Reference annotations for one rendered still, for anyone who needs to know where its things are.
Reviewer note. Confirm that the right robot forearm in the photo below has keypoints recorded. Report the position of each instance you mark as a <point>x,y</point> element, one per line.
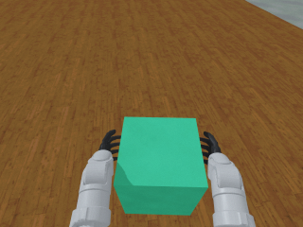
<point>230,204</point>

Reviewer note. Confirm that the left robot forearm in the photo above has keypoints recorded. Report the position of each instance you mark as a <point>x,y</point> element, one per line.
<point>95,189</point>

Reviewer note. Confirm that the right robot hand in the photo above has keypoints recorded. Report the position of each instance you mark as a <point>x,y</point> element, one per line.
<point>213,146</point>

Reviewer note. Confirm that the carton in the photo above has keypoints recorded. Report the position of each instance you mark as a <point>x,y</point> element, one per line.
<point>160,168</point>

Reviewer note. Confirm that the left robot hand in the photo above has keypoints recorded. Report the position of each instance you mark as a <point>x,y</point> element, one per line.
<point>107,145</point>

